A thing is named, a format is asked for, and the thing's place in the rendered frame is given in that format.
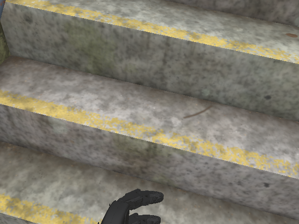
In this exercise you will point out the robot left hand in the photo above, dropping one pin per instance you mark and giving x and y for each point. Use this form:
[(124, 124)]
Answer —
[(118, 212)]

